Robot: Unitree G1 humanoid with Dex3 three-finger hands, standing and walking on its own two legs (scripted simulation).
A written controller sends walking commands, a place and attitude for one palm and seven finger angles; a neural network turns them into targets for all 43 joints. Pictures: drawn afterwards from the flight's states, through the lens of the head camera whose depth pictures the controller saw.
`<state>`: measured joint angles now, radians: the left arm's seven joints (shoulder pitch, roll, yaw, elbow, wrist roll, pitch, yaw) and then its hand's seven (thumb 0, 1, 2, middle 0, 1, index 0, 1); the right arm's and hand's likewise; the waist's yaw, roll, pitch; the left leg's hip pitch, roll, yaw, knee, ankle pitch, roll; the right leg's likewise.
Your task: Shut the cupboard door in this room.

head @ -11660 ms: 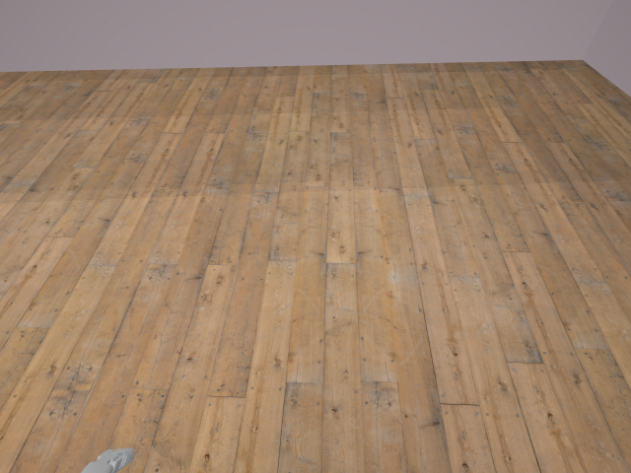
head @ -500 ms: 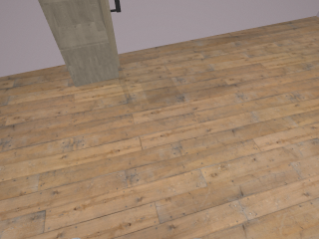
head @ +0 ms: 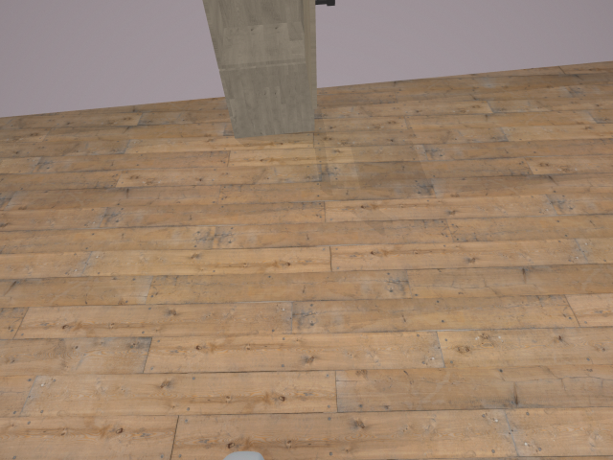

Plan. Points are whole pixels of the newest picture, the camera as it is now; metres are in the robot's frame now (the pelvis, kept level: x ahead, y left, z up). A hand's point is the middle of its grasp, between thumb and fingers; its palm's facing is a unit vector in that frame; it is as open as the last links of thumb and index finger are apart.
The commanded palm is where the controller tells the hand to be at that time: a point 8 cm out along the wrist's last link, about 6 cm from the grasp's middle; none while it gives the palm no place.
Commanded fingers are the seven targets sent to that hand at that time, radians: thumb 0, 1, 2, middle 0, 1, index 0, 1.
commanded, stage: stand and wait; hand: left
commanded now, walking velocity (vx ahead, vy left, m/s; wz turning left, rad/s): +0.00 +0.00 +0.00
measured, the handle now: out of the picture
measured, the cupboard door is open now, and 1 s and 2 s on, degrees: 88 88 88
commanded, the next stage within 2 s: turn or walk to find it in 0.56 s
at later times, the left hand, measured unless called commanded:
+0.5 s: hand out of the picture +0.00 +0.21 -0.17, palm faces +0.06 -0.97 -0.22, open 7.3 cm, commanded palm none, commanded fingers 0.00 0.90 0.90 -0.20 -0.30 -0.20 -0.30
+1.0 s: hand out of the picture -0.01 +0.22 -0.18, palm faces +0.14 -0.97 -0.22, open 7.3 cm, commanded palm none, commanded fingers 0.00 0.90 0.90 -0.20 -0.30 -0.20 -0.30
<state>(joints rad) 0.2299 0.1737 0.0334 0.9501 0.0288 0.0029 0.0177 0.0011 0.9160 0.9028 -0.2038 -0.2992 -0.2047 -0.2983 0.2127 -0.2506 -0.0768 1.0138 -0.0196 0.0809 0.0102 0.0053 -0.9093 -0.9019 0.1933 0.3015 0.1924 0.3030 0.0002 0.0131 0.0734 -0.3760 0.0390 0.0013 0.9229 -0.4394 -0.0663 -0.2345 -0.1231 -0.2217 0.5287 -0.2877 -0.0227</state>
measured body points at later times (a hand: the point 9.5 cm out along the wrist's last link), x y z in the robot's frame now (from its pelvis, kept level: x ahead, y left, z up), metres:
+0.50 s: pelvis -0.01 +0.03 +0.00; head -0.01 +0.01 +0.44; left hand +0.00 +0.26 -0.15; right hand +0.07 -0.20 -0.16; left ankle -0.03 +0.14 -0.74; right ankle -0.01 -0.10 -0.74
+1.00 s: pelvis -0.04 +0.02 -0.01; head -0.02 +0.03 +0.44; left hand -0.02 +0.27 -0.16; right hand -0.04 -0.20 -0.17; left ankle -0.03 +0.14 -0.74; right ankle -0.03 -0.09 -0.72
